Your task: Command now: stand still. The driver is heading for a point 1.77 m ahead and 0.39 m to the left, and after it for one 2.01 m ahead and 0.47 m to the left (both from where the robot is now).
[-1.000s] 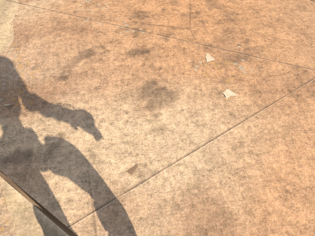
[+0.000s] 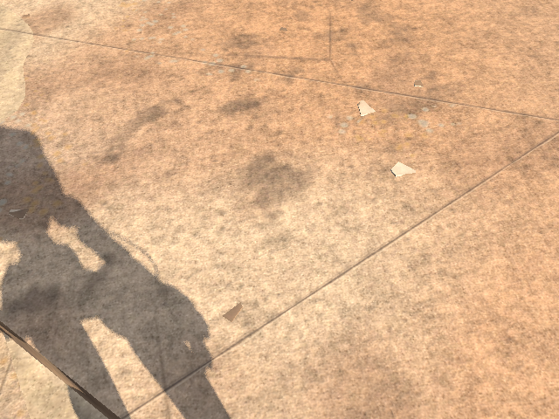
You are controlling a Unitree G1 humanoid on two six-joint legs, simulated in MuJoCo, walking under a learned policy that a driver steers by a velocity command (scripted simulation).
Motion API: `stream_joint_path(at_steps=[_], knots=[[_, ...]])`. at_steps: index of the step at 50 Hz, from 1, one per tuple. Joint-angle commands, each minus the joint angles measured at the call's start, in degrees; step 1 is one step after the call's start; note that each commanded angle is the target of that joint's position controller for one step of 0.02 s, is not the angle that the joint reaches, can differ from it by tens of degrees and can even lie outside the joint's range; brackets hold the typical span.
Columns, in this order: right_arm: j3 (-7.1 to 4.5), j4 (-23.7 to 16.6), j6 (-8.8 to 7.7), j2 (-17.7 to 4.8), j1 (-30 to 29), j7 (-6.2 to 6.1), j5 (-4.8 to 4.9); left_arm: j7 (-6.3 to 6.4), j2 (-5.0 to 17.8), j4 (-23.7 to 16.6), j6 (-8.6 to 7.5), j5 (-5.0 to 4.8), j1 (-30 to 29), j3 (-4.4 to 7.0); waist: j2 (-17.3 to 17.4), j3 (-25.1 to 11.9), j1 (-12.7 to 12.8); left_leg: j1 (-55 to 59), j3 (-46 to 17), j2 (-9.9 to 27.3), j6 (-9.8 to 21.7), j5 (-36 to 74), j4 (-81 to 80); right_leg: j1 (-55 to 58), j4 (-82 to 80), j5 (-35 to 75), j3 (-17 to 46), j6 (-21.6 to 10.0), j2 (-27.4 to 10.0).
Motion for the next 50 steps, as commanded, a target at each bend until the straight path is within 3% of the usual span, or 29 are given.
stream_joint_path(at_steps=[1, 36, 37, 38, 39, 40, 42, 44, 45, 46, 48, 50], knots=[[-0.76, -0.5, -0.31, -5.0, 3.1, -0.17, 0.01, 0.12, 5.2, -0.4, -0.17, 0.0, 4.5, 0.7, -0.7, 1.8, 0.1, 3.2, -2.2, 2.5, 0.5, 7.1, -2.6, -5.6, -4.9, 11.7, 3.5, -0.2, -4.5], [0.13, 3.6, -0.36, -4.4, 6.9, -0.52, 0.32, -0.02, 5.0, -0.2, 0.07, -0.16, 8.6, -0.1, -0.4, 3.0, 0.3, 2.0, -2.0, 3.0, -0.4, 6.2, -2.5, -6.0, -6.0, 12.1, 3.6, -0.8, -4.3], [0.24, 3.9, -0.3, -3.9, 7.4, -0.59, 0.34, 0.13, 4.8, -0.1, 0.13, -0.11, 9.0, -0.17, -0.8, 2.1, 0.4, 2.2, -1.3, 2.5, -0.3, 3.0, -2.4, -5.6, -6.8, 6.9, 3.7, -1.1, -4.1], [2.17, 4.4, -0.34, 1.6, 7.5, 0.18, -1.72, 1.07, 0.9, -0.4, -0.36, 1.06, 7.4, -1.65, -0.5, 1.3, 0.3, 1.2, -0.5, 2.9, 0.6, -1.8, -2.1, -4.5, -9.3, -2.2, 7.4, -2.6, -7.5], [2.04, 3.7, -0.4, 1.2, 6.5, 0.48, -1.8, 1.38, 3.7, -0.8, -0.3, 0.84, 7.4, -0.95, -2.8, 3.3, 0.8, -1.4, 1.2, 1.0, 1.2, -6.8, 0.7, -5.2, -10.6, -11.1, 9.6, -4.0, -7.9], [1.64, 2.7, -0.48, -0.8, 5.1, 0.72, -1.78, 1.4, 6.9, -0.8, -0.07, 0.66, 8.5, 0.02, -5.1, 4.6, 1.7, -5.1, 3.3, -0.8, 2.1, -12.1, 5.1, -5.1, -11.6, -20.5, 12.5, -6.1, -9.4], [1.64, 0.2, -0.88, -1.2, 1.2, 1.46, -2.37, 1.03, 8.5, -0.7, -0.01, 0.68, 11.4, 0.92, -8.1, 9.1, 4.4, -13.5, 5.2, -0.6, 3.5, -14.6, 14.7, -6.0, -14.7, -30.6, 20.3, -10.5, -15.5], [1.29, -2.2, -1.9, -1.9, -1.7, 2.31, -2.55, 0.84, 8.4, 0.1, -0.49, 1.01, 13.7, 1.26, -9.0, 11.7, 5.7, -22.2, 4.5, 1.0, 4.3, -16.8, 22.6, -2.9, -16.7, -28.5, 24.4, -13.6, -19.2], [-0.06, -2.4, -3.78, -5.9, -2.1, 1.45, 3.42, 1.31, 14.3, -1.7, -1.0, -1.38, 12.6, 3.1, -9.3, 12.6, 5.2, -26.6, -0.2, 3.2, 4.2, -17.0, 25.9, -0.8, -16.7, -24.6, 26.5, -14.4, -21.0], [0.08, -2.8, -5.01, -5.7, -1.6, 1.49, 4.14, 1.57, 13.2, -1.9, -1.4, -1.91, 12.1, 3.14, -8.0, 11.8, 4.3, -29.6, -1.4, 4.5, 4.6, -17.6, 26.3, 2.9, -16.3, -21.5, 25.9, -13.9, -21.7], [0.12, -3.0, -6.39, -4.5, -1.0, 2.11, 3.19, 1.65, 10.4, -2.8, -1.49, -1.93, 11.3, 2.83, -6.7, 9.3, 3.2, -26.4, 0.0, 4.4, 4.6, -16.0, 22.4, 4.4, -15.0, -12.9, 20.0, -11.9, -19.6], [-0.05, -2.7, -6.66, -3.5, -0.5, 2.68, 2.42, 1.33, 10.7, -4.4, -1.41, -1.85, 8.4, 2.89, -6.1, 7.7, 1.6, -14.7, 3.4, 2.1, 4.2, -11.3, 15.4, -2.5, -13.4, -6.3, 13.6, -10.4, -16.2]])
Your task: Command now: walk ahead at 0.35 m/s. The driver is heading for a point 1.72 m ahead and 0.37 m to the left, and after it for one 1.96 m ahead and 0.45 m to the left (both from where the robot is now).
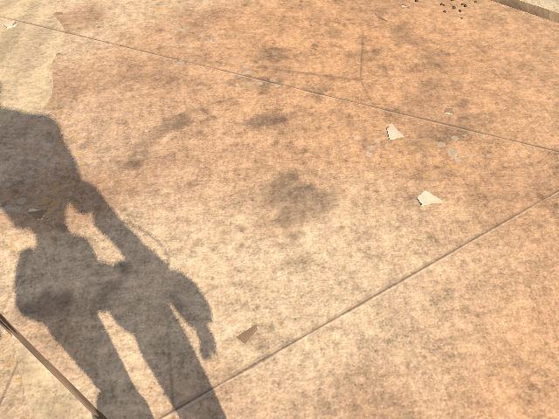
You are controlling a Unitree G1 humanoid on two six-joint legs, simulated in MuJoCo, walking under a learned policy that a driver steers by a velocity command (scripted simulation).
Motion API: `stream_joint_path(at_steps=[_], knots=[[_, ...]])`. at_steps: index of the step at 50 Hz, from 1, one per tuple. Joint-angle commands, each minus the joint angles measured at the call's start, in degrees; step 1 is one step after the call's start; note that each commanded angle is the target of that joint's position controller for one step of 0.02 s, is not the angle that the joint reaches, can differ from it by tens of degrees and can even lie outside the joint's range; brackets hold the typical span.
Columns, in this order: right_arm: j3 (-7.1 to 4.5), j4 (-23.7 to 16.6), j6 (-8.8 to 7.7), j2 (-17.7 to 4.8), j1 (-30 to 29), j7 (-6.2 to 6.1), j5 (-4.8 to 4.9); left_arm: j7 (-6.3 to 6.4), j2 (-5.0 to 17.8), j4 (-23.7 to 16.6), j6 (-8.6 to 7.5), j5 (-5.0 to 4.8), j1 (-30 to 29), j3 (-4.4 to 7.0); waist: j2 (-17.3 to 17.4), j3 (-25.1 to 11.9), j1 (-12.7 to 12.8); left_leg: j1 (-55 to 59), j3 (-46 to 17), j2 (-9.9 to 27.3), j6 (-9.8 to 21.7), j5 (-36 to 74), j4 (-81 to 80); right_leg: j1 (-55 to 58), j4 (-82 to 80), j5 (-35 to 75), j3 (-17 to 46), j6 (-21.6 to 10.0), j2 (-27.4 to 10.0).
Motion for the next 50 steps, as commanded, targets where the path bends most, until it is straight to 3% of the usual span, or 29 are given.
stream_joint_path(at_steps=[1, 3, 4, 5, 6, 8, 11, 13, 15, 17, 20, 22, 23, 24, 25, 26, 27, 28, 29, 31, 33, 36, 39, 41, 43, 44, 45, 48, 50], knots=[[-1.45, -2.0, -1.66, -3.7, 1.3, 0.41, 0.04, -0.11, 9.1, -3.9, -0.49, -0.28, -2.5, 1.78, -3.8, 9.7, -4.4, 5.3, 2.1, -0.8, -0.2, 9.6, -9.9, -12.2, -7.5, -0.3, 10.9, -9.1, -13.6], [-3.95, 1.8, -1.14, -7.1, 14.6, -0.08, -0.3, -0.63, 9.3, -5.1, -1.12, -0.04, -5.0, 1.28, -1.1, 3.8, -11.7, 24.6, 3.1, -4.4, -0.7, 18.5, -17.3, -19.0, 9.1, 23.6, 3.3, -6.4, -6.9], [-4.97, 3.4, -0.78, -10.3, 23.1, -0.22, -0.79, -1.21, 5.5, -6.0, -1.84, 0.7, -6.5, 0.05, 8.9, -0.4, -14.6, 36.2, -10.0, 3.8, 1.9, 15.1, -22.9, -29.4, 29.2, 18.9, -1.6, -2.3, -1.6], [-5.27, 4.1, -0.21, -15.8, 28.9, -0.55, -1.93, -1.56, -1.4, -6.2, -3.4, 0.42, -1.7, -1.72, 24.7, -8.3, -12.2, 42.9, -41.7, 21.7, 11.7, 13.0, -34.0, -39.8, 53.5, -10.2, -2.5, 1.2, 6.0], [-3.8, 3.9, -0.53, -10.8, 24.8, -0.92, -3.14, -2.28, 0.0, -4.7, -4.86, -2.1, -0.3, -1.25, 17.0, -4.2, -10.4, 36.9, -50.8, 24.1, 16.5, -2.1, -38.6, -45.2, 74.0, -10.4, 4.6, 0.8, 3.3], [-1.31, 3.6, -0.45, -5.1, 17.1, -0.23, -3.26, -3.02, 0.0, -8.9, -5.83, -3.24, -12.4, -1.82, 7.0, 7.5, -8.7, 32.2, -33.4, 20.8, 13.3, -0.4, -35.1, -65.2, 100.0, -7.0, 1.1, -3.1, -1.2], [2.19, 5.6, 1.43, 1.4, 17.8, 1.77, -4.41, -4.48, -6.0, -13.4, -4.73, -2.47, -15.9, -4.53, 3.2, 7.2, -5.3, 25.3, -19.1, 14.6, 8.9, 10.4, -30.5, -77.8, 123.0, -5.3, 0.5, -6.5, -2.3], [3.69, 5.4, 2.07, 1.8, 15.7, 1.65, -4.43, -4.86, -9.2, -17.4, -3.32, -3.03, -17.6, -6.96, 2.5, 11.4, -2.4, 14.1, -14.7, 14.3, 6.3, 7.6, -31.2, -83.6, 126.1, -3.7, 4.0, -6.7, -1.2], [4.65, 1.0, 1.23, 0.3, 5.1, 1.32, -4.46, -4.7, -6.6, -22.9, -3.25, -1.07, -21.5, -8.34, 2.5, 13.7, 2.1, -8.6, -3.2, 6.9, 3.0, 3.8, -37.0, -69.1, 98.7, 6.5, -0.5, -4.1, -2.8], [5.14, 0.5, -1.79, -0.4, 7.6, 0.33, -3.03, -3.75, -1.5, -23.4, -3.3, 0.07, -24.7, -7.54, 5.6, 9.4, 1.2, -22.7, -1.2, 4.9, 6.8, 13.5, -45.9, -44.9, 81.2, 16.1, -12.2, 0.0, -3.6], [3.1, 4.9, -1.49, -6.4, 19.0, -1.01, -0.18, -1.75, -2.0, -25.6, -3.58, 0.38, -31.8, -7.89, 6.4, 4.7, -2.6, 11.2, -2.8, 8.0, 4.9, 42.1, -43.8, -48.6, 62.7, 10.0, -14.7, -1.6, -5.9], [2.95, 4.6, 0.47, -6.9, 23.4, -1.61, -2.39, -3.79, -2.8, -27.3, -4.87, -0.93, -37.1, -7.76, 11.2, 4.2, -3.2, 25.6, -3.2, 10.5, 3.5, 81.2, -34.6, -46.8, 50.5, -3.5, -19.4, -3.8, -0.7], [1.81, 5.3, -0.25, -7.9, 23.5, -1.73, -4.37, -2.65, -5.4, -22.0, -2.0, 0.9, -27.6, -7.91, 12.6, 1.4, -2.0, 31.1, 0.1, 10.6, 5.0, 101.2, -27.3, -43.2, 49.1, -16.5, -21.1, -5.6, 4.5], [1.44, 5.1, -0.42, -7.4, 24.0, -1.63, -4.87, -2.11, -4.0, -19.8, -1.62, 0.71, -19.4, -7.15, 16.7, -1.6, 1.4, 33.3, -1.9, 13.2, 5.1, 108.8, -17.6, -36.4, 44.2, -15.6, -16.6, -7.4, 5.1], [-0.57, 4.0, -2.72, -14.3, 18.5, 4.79, -14.71, -5.18, 1.5, -20.6, -1.49, 3.97, -15.8, -5.87, 19.7, -5.7, 6.1, 23.7, -6.7, 16.5, 8.5, 109.4, -12.2, -23.6, 33.5, 10.6, -3.6, -10.2, -1.2], [-0.62, 0.7, -4.23, -8.2, 22.9, 6.46, -13.41, -5.32, 7.2, -14.9, -1.37, 3.54, -6.9, -3.48, 0.4, -22.6, 4.0, 6.1, -6.3, 8.6, 4.9, 78.9, 1.7, 4.1, 30.2, 22.4, 13.6, -19.7, -9.9], [-0.75, -1.0, -3.53, -6.8, 19.1, 7.29, -8.89, -5.33, 10.0, -11.3, 0.1, 6.34, 6.9, -2.43, -11.9, -25.4, 9.4, -10.2, -10.5, -5.2, 0.8, 10.9, 25.3, 12.3, 13.5, 25.5, 42.8, -30.6, -21.6], [-2.48, -2.0, -2.82, -7.7, 10.4, 7.13, -3.77, -5.4, 11.9, -8.9, -1.34, 7.98, 9.8, -0.6, -3.9, -12.4, 11.0, -20.2, -20.1, -6.8, 1.2, 13.5, 51.9, -2.0, 7.7, 14.7, 45.8, -26.3, -21.9], [-2.14, -4.1, -2.85, -4.8, 6.1, 5.84, -3.48, -5.33, 9.1, -7.3, -2.93, 7.19, 0.5, -1.25, 0.9, -4.4, 5.6, -23.0, -19.9, -5.4, 2.0, 16.5, 58.5, -13.8, 6.2, 4.3, 36.7, -21.7, -20.1], [0.16, -9.9, -1.79, 0.5, -0.4, 2.62, -7.19, -5.9, -2.5, -6.4, -5.24, 4.28, -16.0, -3.97, 7.0, -3.4, -3.0, -23.1, -15.3, -1.8, 5.0, 14.0, 56.8, -21.7, 6.7, 9.8, 20.0, -17.9, -16.5], [1.2, -10.3, -0.34, 1.3, 2.6, 1.61, -6.65, -5.35, -8.5, -6.4, -6.69, 3.55, -23.8, -5.74, 3.5, -4.7, -8.7, -19.2, -14.3, 1.7, 5.5, 10.9, 48.9, -25.9, 2.1, 18.9, 10.8, -13.3, -13.0], [-0.28, -10.2, -1.92, -3.7, 1.9, 2.28, -6.07, -3.33, -2.6, -5.6, -9.39, 3.35, -22.9, -4.92, 2.6, -6.7, -8.9, -13.9, -10.8, 4.1, -1.0, 9.7, 31.8, -25.7, 1.5, 27.2, -0.6, -8.7, -7.9], [-0.4, -8.4, -2.21, -4.1, -2.6, 5.8, -3.53, -4.78, 5.2, -6.6, -9.44, 1.81, -20.1, -3.51, -2.5, -3.6, -6.7, 4.9, 0.3, 2.3, -11.2, 6.6, 3.4, -31.3, 0.9, 27.4, -11.0, -4.3, -1.9], [-0.93, -8.0, -2.75, -5.5, -2.9, 6.08, -3.12, -7.6, 8.7, -4.3, -8.64, 1.17, -13.4, -2.27, -0.5, -0.8, -6.7, 7.2, -0.8, 0.2, -10.0, 24.5, -4.4, -26.3, 5.6, 35.1, -5.4, -6.2, -6.6], [-1.32, -9.5, -4.06, -7.6, -4.5, 4.05, -3.27, -9.57, 6.2, -4.6, -7.95, 0.42, -14.2, -1.88, 0.0, -3.9, -7.3, 7.8, -3.0, 1.6, -5.1, 35.9, -12.9, -18.2, 12.0, 39.9, -2.3, -5.2, -9.4], [-1.79, -11.6, -4.56, -11.9, -10.4, 3.25, -2.43, -9.0, 3.2, -3.6, -7.75, 0.03, -5.8, -1.54, 4.8, -8.6, -1.1, 10.3, -7.7, 5.3, 0.8, 52.5, -11.6, -14.5, 14.1, 33.5, -3.9, -2.0, -6.2], [-1.57, -12.9, -4.57, -10.9, -14.2, 3.72, -2.31, -7.64, 2.3, -2.1, -7.61, 0.03, 0.3, -1.48, 4.3, -11.9, 1.1, 12.6, -8.7, 7.0, 5.0, 54.2, -9.9, -13.4, 14.3, 27.7, -4.8, -0.3, -4.7], [-1.24, -12.1, -3.29, -8.0, -15.1, 4.43, -1.86, -6.69, 4.4, -6.2, -6.4, 0.36, -9.7, -0.19, 3.9, -7.2, -1.4, 8.3, -7.5, 4.4, 1.4, 34.4, -11.5, -15.5, 13.8, 14.4, -6.0, 0.1, -3.8], [-0.41, -10.1, 1.25, -6.1, -11.6, 1.18, -1.81, -3.1, 3.1, -6.9, -1.63, 2.23, -12.0, -1.46, 5.3, -3.4, -1.8, 7.9, -7.7, 4.1, 2.3, 22.4, -16.5, -17.1, 9.3, 7.3, -5.1, -2.2, -3.8]])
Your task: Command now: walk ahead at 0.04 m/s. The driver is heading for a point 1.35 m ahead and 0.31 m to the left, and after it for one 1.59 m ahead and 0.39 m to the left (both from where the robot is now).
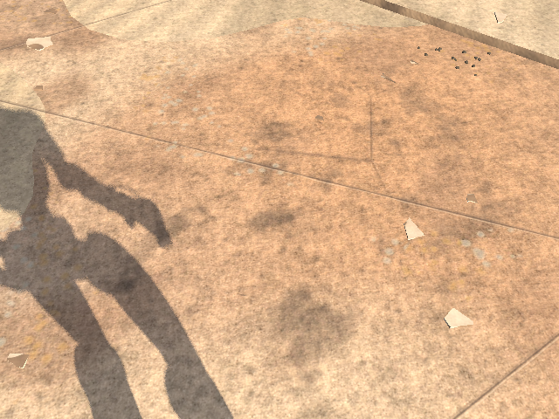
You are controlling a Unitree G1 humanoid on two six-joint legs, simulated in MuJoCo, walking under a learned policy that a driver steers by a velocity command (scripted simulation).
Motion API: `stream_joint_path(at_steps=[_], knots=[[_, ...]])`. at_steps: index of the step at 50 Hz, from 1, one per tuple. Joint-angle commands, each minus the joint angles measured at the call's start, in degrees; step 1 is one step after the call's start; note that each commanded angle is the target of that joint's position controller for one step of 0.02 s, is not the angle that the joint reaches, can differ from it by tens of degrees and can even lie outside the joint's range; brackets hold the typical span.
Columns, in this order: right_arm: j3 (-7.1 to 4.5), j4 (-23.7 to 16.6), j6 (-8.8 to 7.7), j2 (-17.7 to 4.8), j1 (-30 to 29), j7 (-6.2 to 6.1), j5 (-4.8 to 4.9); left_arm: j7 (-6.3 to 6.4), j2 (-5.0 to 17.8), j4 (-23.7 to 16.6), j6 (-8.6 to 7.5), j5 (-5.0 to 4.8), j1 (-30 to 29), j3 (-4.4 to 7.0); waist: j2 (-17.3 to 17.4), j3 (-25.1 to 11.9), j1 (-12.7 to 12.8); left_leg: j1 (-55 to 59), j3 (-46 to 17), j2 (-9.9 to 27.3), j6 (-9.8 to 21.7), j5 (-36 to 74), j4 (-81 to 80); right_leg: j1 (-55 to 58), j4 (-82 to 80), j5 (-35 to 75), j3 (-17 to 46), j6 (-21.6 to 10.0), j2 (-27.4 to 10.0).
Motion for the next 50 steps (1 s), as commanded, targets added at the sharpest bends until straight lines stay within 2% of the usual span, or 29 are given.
stream_joint_path(at_steps=[1, 3, 6, 9, 23, 45, 46, 47, 48, 49, 50], knots=[[-0.83, -1.6, 2.97, -5.1, 0.6, -2.68, 0.18, 3.05, 3.4, -2.4, 3.76, 0.99, 2.1, 0.2, 2.8, -1.4, 0.0, 8.4, -4.4, 2.7, 6.2, 10.0, -8.0, -1.7, -8.0, 9.2, 4.4, -2.5, -3.1], [-1.19, -1.0, 2.76, -6.2, 0.3, -3.53, -0.18, 3.99, 5.1, -2.3, 3.69, 0.7, 1.4, 0.56, 0.5, -1.2, -0.2, 9.1, -2.9, 1.5, 5.1, 12.3, -7.8, 0.3, -9.2, 12.5, 5.0, -2.4, -3.6], [-1.34, 0.7, 2.3, -6.4, 1.1, -3.95, -0.05, 4.36, 5.2, -1.2, 3.2, 0.31, 1.9, 0.47, -0.1, -2.2, -0.1, 11.4, -2.1, 1.0, 4.3, 17.0, -8.0, 3.5, -9.7, 16.2, 5.0, -1.9, -4.1], [-1.48, 2.1, 2.49, -6.3, 1.2, -3.91, 0.02, 4.44, 5.1, -0.2, 3.47, 0.25, 1.9, 0.45, -0.7, -1.6, 0.0, 12.3, -1.7, 0.7, 4.5, 17.1, -8.7, 4.9, -10.5, 15.7, 4.8, -1.8, -4.1], [-1.7, 6.9, 3.55, -6.2, 3.6, -4.31, -0.01, 4.74, 4.6, 4.3, 4.44, 0.38, 3.0, -0.13, -0.1, 1.5, -0.4, 14.1, -0.8, 0.0, 4.4, 14.7, -11.3, 5.1, -13.3, 12.1, 4.3, -1.2, -4.1], [-1.19, 10.3, 4.18, -5.5, 5.9, -4.66, 0.05, 5.12, 3.2, 8.2, 4.42, 0.54, 7.5, -1.15, -0.4, 3.8, -0.6, 13.7, -0.8, -0.3, 4.2, 10.0, -13.9, 4.2, -16.1, 8.6, 4.1, -0.9, -3.9], [-1.2, 10.9, 4.24, -5.4, 6.9, -4.67, 0.16, 5.18, 3.3, 8.8, 4.49, 0.32, 8.7, -1.04, -0.5, 2.7, -0.5, 13.7, 0.0, -1.3, 4.4, 3.2, -13.4, 4.7, -16.4, 2.9, 4.0, -1.5, -3.6], [-2.74, 9.0, 2.54, -8.3, 7.0, -0.9, -2.48, 0.58, 5.5, 9.7, 3.57, 1.82, 12.2, 0.13, -2.8, 7.4, -0.9, 10.8, -0.3, -1.5, 4.3, -15.4, -15.1, 1.2, -21.0, -12.6, 7.2, -3.6, -6.1], [-3.55, 8.9, 1.59, -8.8, 6.3, 0.67, -3.0, -1.31, 8.3, 9.5, 2.76, 2.88, 12.0, 1.61, -3.4, 11.3, 0.4, 5.5, 0.0, -2.3, 4.7, -21.9, -13.0, 1.1, -22.1, -20.1, 9.7, -6.2, -8.7], [-3.65, 8.4, 0.96, -6.7, 6.0, 0.79, -3.12, -1.53, 9.1, 9.1, 1.97, 3.29, 13.5, 2.45, -5.0, 10.5, 1.6, 3.0, 1.5, -3.1, 4.6, -20.7, -9.0, 3.8, -23.9, -23.5, 13.1, -8.8, -12.0], [-3.81, 7.7, 0.3, -4.6, 5.4, 0.02, -3.1, -0.72, 8.7, 9.7, 1.23, 3.34, 15.5, 2.9, -7.4, 9.9, 2.6, -0.3, 3.3, -3.9, 4.0, -15.6, -4.1, 8.5, -26.1, -24.3, 17.6, -11.6, -16.6]])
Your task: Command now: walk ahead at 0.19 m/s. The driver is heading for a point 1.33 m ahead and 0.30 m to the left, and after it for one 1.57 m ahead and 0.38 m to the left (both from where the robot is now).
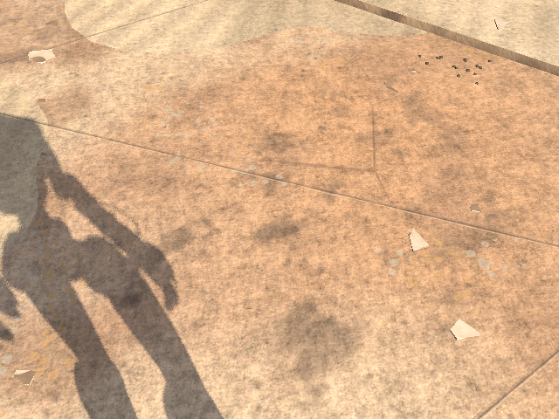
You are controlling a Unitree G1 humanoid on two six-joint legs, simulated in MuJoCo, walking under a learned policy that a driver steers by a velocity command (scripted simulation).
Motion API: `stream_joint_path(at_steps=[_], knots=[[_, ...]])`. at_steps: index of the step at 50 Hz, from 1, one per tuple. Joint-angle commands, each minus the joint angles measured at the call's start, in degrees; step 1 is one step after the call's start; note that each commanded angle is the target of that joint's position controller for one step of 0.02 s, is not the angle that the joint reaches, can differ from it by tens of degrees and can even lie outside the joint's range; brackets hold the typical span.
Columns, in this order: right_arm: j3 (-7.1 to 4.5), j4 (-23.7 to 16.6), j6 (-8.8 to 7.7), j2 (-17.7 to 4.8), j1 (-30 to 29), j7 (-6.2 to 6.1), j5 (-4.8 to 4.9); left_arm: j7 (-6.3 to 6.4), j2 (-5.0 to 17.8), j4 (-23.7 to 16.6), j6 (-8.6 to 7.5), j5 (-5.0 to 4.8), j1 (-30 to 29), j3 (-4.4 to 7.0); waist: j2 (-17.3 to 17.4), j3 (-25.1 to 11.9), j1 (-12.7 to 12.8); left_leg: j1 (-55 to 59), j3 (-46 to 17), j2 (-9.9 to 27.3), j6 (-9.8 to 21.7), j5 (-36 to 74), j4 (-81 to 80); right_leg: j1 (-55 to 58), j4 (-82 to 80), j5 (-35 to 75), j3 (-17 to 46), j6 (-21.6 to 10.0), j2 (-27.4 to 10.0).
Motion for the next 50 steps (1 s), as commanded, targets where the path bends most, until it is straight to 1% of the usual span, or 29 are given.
stream_joint_path(at_steps=[1, 3, 5, 7, 8, 9, 10, 11, 12, 15, 16, 18, 20, 22, 24, 26, 29, 30, 31, 32, 33, 34, 35, 36, 38, 40, 43, 46, 50], knots=[[-1.8, -5.1, -2.85, -3.0, -4.1, -0.31, -1.0, 0.1, 8.9, -0.3, -2.29, 0.96, 7.0, 3.02, -7.8, 8.2, 2.5, -11.7, 0.3, 0.9, 1.5, -4.1, 6.4, 0.2, -17.5, -23.2, 19.6, -12.3, -18.7], [-1.87, -6.7, -3.69, -2.2, -3.0, -1.95, -0.33, 2.2, 6.7, -4.7, -3.37, 0.07, -2.8, 2.57, -6.1, 6.3, -0.7, -5.1, -1.6, 1.9, 3.3, -2.7, 6.3, -2.9, -19.7, -16.7, 18.1, -11.0, -18.1], [-2.32, -6.3, -4.45, -2.8, 0.8, -1.33, -0.34, 2.97, 9.3, -6.2, -2.35, -1.32, -6.0, 3.33, -4.8, 6.5, -2.4, 5.3, 2.7, -0.6, 4.0, 2.0, -1.9, -6.7, -17.1, -15.2, 12.4, -10.5, -13.9], [-2.5, -4.5, -6.03, -2.1, 6.0, -0.57, -0.49, 2.53, 8.9, -4.5, -0.69, 0.8, -0.4, 3.6, -2.0, 5.9, -2.5, 13.8, 1.8, -0.2, 4.5, 6.2, -6.3, -7.9, -8.8, -9.0, 8.6, -10.5, -10.7], [-2.86, -3.3, -6.65, -2.9, 10.5, -0.58, -1.05, 1.99, 6.1, -3.6, -0.78, 2.23, 2.8, 3.19, 1.9, 4.2, -3.3, 19.0, -2.7, 2.4, 6.6, 6.8, -5.9, -11.4, 1.1, -2.2, 5.1, -9.4, -7.1], [-3.23, -0.9, -7.03, -5.9, 22.0, -1.14, -1.54, 0.82, 1.8, -6.7, -1.61, 3.5, -1.4, 2.19, 13.8, 1.7, -7.9, 30.8, -26.5, 13.9, 17.0, 6.7, -11.7, -28.3, 20.6, -5.1, 1.1, -4.1, 1.3], [-2.97, 0.9, -7.45, -8.1, 32.2, -1.32, -3.32, 0.1, 2.9, -8.9, -3.32, 2.14, -7.2, 2.75, 13.5, 3.3, -13.1, 39.4, -40.5, 21.5, 21.7, 5.5, -19.5, -44.0, 37.1, -13.6, 12.3, -3.9, 4.7], [-2.57, 1.0, -7.64, -8.2, 27.4, -1.18, -4.26, 0.3, 4.0, -9.5, -4.79, 0.29, -9.6, 3.21, 7.3, 7.8, -10.0, 37.0, -36.5, 23.3, 19.7, 3.9, -19.6, -52.5, 49.6, -8.0, 18.3, -6.2, 3.1], [-1.45, 0.0, -6.95, -4.4, 20.7, -0.73, -4.37, 0.5, 6.5, -8.6, -5.54, -0.12, -8.3, 3.98, 2.2, 6.9, -6.9, 31.4, -28.6, 20.8, 16.9, 4.0, -18.8, -50.6, 55.3, -2.6, 16.8, -7.6, 1.7], [2.28, -3.0, -5.4, 3.5, 11.5, -1.29, -2.91, -0.72, 0.0, -9.0, -3.66, 1.63, -6.2, 2.6, 0.9, 6.1, 0.2, 15.1, -14.0, 15.3, 13.1, 12.8, -21.6, -43.4, 55.1, 8.3, 11.5, -8.8, -4.1], [2.77, -3.6, -5.3, 4.2, 11.6, -1.76, -2.76, -1.25, -0.3, -9.6, -3.13, 1.63, -7.0, 2.4, 1.7, 5.6, 0.4, 11.9, -11.0, 13.7, 12.8, 14.7, -22.9, -42.2, 53.4, 10.8, 9.5, -7.9, -5.0], [3.45, -4.2, -6.24, 3.5, 12.4, -1.91, -2.98, -1.63, -0.3, -12.3, -2.82, 1.26, -13.1, 1.9, 1.8, 4.5, -0.4, 5.4, -5.1, 9.9, 12.1, 18.9, -24.2, -36.9, 41.1, 17.5, 5.5, -5.6, -6.1], [3.56, -3.3, -6.8, 1.4, 15.2, -0.89, -1.76, -1.35, -1.4, -15.4, -1.9, 0.88, -20.2, 1.06, 3.6, 4.7, -2.1, -2.3, -0.9, 6.7, 11.3, 24.0, -25.1, -25.4, 24.1, 17.1, 1.0, -1.5, -3.8], [2.81, -1.0, -6.76, -2.5, 21.0, 0.9, -0.69, -1.04, -0.2, -16.0, -0.19, 0.95, -22.0, 1.16, 4.9, 6.2, -2.9, 6.9, -5.0, 12.3, 12.4, 30.1, -23.8, -29.6, 17.6, 16.0, 2.0, 0.3, -3.4], [2.1, -0.2, -6.38, -3.4, 22.7, 1.71, -0.64, -0.7, 1.7, -16.5, 0.06, 1.07, -23.1, 1.7, 4.6, 6.2, -2.9, 16.6, -6.4, 15.2, 12.4, 34.6, -21.6, -33.6, 11.2, 16.1, 3.1, -1.2, -2.8], [1.86, -0.4, -5.66, -2.6, 22.4, 1.38, -1.19, -0.57, 2.1, -16.9, -0.33, 0.71, -24.7, 2.04, 5.2, 4.8, -2.5, 21.7, -6.0, 16.2, 11.5, 37.3, -20.0, -32.2, 8.9, 14.9, 2.6, -3.0, -1.7], [0.9, -1.8, -4.88, -4.3, 21.3, 0.65, -2.07, 0.18, 5.3, -15.6, -1.37, -1.81, -19.0, 3.71, 5.3, -1.8, 2.0, 16.8, -0.7, 11.6, 6.7, 56.3, -8.7, -9.7, 8.8, 18.6, -1.4, -6.3, 2.9], [-0.55, -3.7, -3.55, -7.5, 18.1, -2.37, 3.41, 1.39, 12.5, -11.1, -2.82, -6.44, -1.3, 6.48, 8.6, -7.0, 8.5, 0.1, 0.9, 6.8, 1.8, 54.3, 12.1, 13.3, 16.1, 28.5, 8.0, -9.1, -2.7], [1.6, -4.1, -4.3, -1.9, 21.3, -3.22, 3.97, 2.32, 16.8, -8.2, -2.69, -6.01, 11.6, 7.92, -5.0, -20.9, 11.3, -17.2, 1.6, -1.6, -3.2, 26.0, 36.9, 33.1, 6.0, 15.9, 30.8, -16.4, -16.0], [2.21, -3.2, -5.52, 2.5, 20.8, -2.75, 3.86, 2.46, 14.0, -7.3, -2.65, -5.16, 10.3, 6.4, -10.4, -23.2, 8.6, -22.5, -7.6, -4.0, -2.5, -9.5, 51.9, 31.7, -4.3, 12.6, 46.1, -17.1, -20.8], [1.18, -5.6, -6.39, 0.3, 14.9, -2.26, 5.28, 2.44, 10.6, -7.8, -2.86, -4.31, 3.9, 5.09, -10.1, -13.6, 6.3, -27.6, -10.2, -0.5, -1.2, -6.4, 57.6, 21.7, -6.3, 10.0, 38.8, -13.9, -18.4], [0.48, -8.1, -6.73, -2.2, 9.1, -2.02, 5.53, 2.4, 6.4, -9.0, -2.97, -3.49, -2.9, 3.73, -6.2, -7.9, 4.1, -28.4, -8.1, 2.9, 0.0, -0.4, 56.6, 11.7, -7.8, 11.8, 29.7, -12.2, -17.2], [-0.37, -9.2, -6.23, -3.1, 6.5, -2.23, 4.98, 1.84, 3.4, -9.0, -3.36, -2.77, -6.3, 2.66, -2.6, -4.3, 2.1, -25.5, -6.2, 5.4, 1.0, 3.7, 53.7, 2.8, -10.8, 14.0, 22.7, -11.1, -15.3], [-0.93, -9.3, -5.27, -2.9, 7.8, -2.62, 4.25, 1.55, 2.4, -8.6, -3.92, -2.36, -8.1, 2.28, -3.0, -3.0, 0.0, -21.8, -6.1, 7.4, 1.8, 5.9, 50.6, -2.6, -12.9, 13.1, 17.9, -10.0, -13.0], [-0.98, -9.0, -3.34, -0.9, 10.3, -3.09, 4.09, 1.46, 2.9, -7.4, -4.29, -2.55, -8.2, 2.2, -4.0, -0.4, -2.2, -19.7, -5.8, 8.7, 2.3, 6.7, 47.8, -8.4, -16.0, 10.7, 13.8, -10.1, -10.7], [-1.32, -10.3, -2.43, -2.0, 7.8, -3.35, 3.63, 1.72, 4.8, -6.7, -4.52, -2.57, -7.1, 2.32, -3.0, 2.5, -3.1, -22.8, -5.1, 9.7, 1.1, 9.7, 43.2, -11.3, -18.0, 12.1, 11.5, -10.8, -10.1], [-1.58, -13.0, -2.65, -3.9, 0.4, -3.21, 2.39, 2.6, 7.9, -6.6, -4.36, -2.08, -4.7, 2.64, -1.2, 3.6, -1.9, -26.9, -4.7, 10.4, -0.8, 19.6, 30.0, -10.0, -18.7, 17.0, 10.0, -11.1, -9.9], [-1.0, -14.8, -3.23, -3.4, -6.9, -2.6, 2.88, 3.2, 9.7, -6.7, -4.18, -2.91, -1.6, 2.97, -1.0, 3.2, 0.6, -23.0, -2.4, 8.0, -1.3, 26.5, 15.2, -7.2, -19.2, 18.9, 7.4, -9.6, -8.9], [-0.58, -16.9, -3.39, -3.9, -13.6, -1.28, 3.44, 3.31, 10.8, -5.2, -3.42, -3.98, 3.3, 3.62, -0.9, 4.6, 3.0, -24.5, -2.6, 6.7, -0.8, 25.8, 6.0, 3.2, -16.6, 18.0, 7.3, -8.9, -11.7]])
